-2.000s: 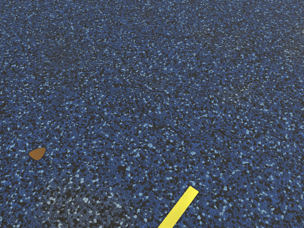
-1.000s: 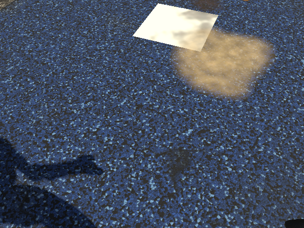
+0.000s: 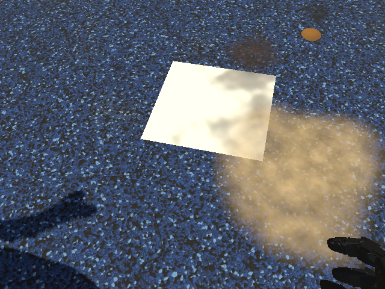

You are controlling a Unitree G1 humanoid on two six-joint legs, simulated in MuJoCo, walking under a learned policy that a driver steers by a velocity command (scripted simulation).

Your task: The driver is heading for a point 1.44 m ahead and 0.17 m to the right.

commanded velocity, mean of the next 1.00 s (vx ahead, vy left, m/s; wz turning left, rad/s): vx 0.86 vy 0.00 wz -0.19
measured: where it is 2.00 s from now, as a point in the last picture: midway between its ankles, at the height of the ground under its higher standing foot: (259, 65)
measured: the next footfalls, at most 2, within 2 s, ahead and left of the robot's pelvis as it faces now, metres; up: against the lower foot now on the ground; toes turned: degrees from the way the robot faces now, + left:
left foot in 0.06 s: +0.21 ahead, +0.14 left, +0.00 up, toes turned -15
right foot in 0.58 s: +0.47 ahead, -0.23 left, +0.00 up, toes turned -27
